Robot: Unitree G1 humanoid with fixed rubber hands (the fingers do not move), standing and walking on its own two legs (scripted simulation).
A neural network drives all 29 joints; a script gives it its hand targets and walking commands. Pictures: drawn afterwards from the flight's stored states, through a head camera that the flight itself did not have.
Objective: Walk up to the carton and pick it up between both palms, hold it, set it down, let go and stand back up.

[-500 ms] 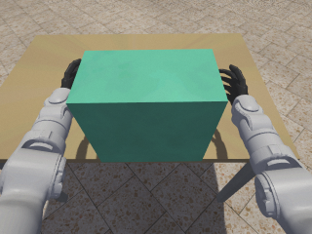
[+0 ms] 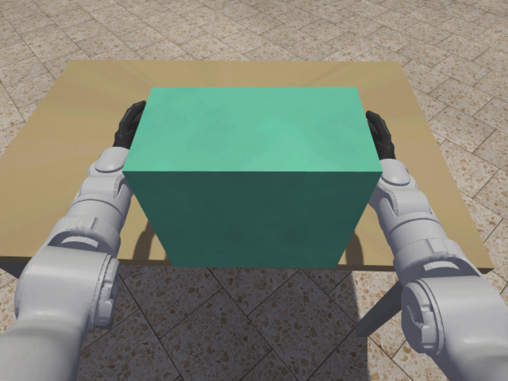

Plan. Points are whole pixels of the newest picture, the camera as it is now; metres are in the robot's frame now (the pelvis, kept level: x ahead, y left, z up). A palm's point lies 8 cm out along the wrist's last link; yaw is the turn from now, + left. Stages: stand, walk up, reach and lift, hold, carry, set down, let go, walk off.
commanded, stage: reach and lift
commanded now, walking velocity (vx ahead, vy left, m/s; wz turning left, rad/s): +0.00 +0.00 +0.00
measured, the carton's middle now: (254, 187) +0.43 +0.00 +0.06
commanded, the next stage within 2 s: none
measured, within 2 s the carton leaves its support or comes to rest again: leaves its support in 1.38 s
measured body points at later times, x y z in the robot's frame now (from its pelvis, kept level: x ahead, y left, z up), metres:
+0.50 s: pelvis +0.00 +0.00 +0.00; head +0.07 +0.00 +0.45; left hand +0.49 +0.20 +0.12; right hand +0.45 -0.20 +0.10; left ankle -0.02 +0.10 -0.75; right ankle -0.01 -0.13 -0.75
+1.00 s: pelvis +0.02 -0.01 +0.00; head +0.07 -0.01 +0.45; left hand +0.48 +0.20 +0.11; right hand +0.45 -0.20 +0.10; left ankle -0.02 +0.09 -0.75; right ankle -0.01 -0.13 -0.75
